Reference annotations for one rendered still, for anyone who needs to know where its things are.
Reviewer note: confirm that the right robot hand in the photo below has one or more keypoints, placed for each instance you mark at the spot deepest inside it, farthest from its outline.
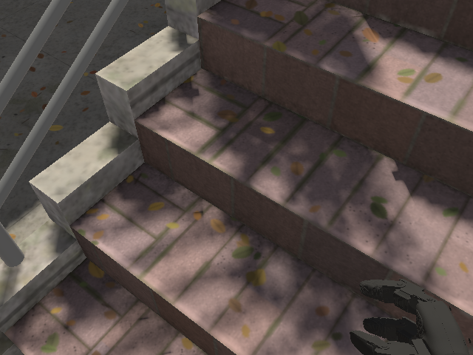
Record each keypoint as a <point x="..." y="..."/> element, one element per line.
<point x="435" y="331"/>

